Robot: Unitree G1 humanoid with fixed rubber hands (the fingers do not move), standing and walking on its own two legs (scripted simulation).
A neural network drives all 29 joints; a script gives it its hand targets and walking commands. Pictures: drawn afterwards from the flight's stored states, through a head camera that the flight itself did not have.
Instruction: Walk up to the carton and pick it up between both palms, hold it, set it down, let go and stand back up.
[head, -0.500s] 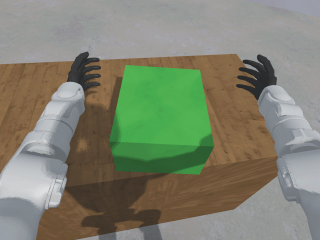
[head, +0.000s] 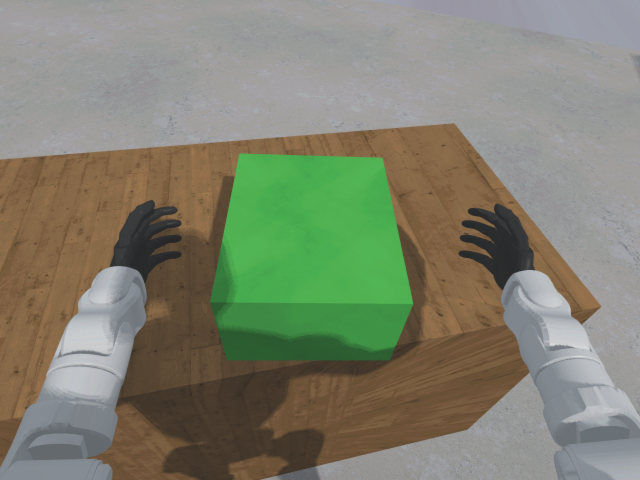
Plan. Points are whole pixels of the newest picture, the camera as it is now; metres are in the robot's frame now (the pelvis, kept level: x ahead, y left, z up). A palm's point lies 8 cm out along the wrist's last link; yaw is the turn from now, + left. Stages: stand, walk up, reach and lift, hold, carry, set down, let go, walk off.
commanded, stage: set down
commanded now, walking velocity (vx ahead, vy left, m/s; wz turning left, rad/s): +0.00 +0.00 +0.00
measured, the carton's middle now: (310, 251) +0.47 +0.03 +0.00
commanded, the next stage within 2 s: let go in 1.84 s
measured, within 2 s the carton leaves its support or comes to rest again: neither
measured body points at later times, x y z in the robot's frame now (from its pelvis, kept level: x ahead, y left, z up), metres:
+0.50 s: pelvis +0.00 +0.00 +0.00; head +0.00 +0.01 +0.45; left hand +0.29 +0.23 +0.05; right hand +0.30 -0.22 +0.04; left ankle +0.01 +0.15 -0.75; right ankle +0.01 -0.11 -0.75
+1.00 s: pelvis +0.01 +0.01 +0.00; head -0.01 +0.02 +0.45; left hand +0.24 +0.24 +0.02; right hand +0.25 -0.21 +0.02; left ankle +0.01 +0.15 -0.75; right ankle +0.01 -0.11 -0.75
